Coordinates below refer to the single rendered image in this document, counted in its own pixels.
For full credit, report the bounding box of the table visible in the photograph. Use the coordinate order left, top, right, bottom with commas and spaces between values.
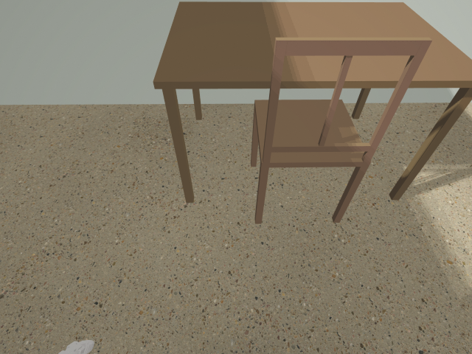
153, 1, 472, 203

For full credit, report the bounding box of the chair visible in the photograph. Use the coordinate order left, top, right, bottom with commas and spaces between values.
251, 38, 432, 224

